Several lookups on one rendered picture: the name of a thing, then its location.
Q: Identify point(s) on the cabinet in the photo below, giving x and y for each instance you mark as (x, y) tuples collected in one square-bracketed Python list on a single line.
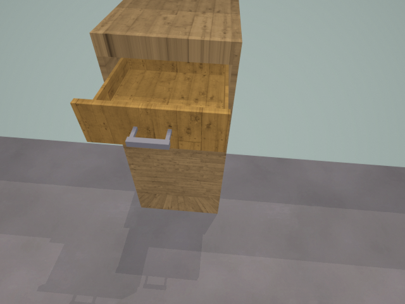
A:
[(199, 31)]

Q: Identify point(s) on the handle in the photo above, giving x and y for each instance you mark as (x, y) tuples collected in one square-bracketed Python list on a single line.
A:
[(139, 142)]

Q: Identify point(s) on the drawer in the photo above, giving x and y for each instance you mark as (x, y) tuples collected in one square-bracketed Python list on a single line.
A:
[(189, 98)]

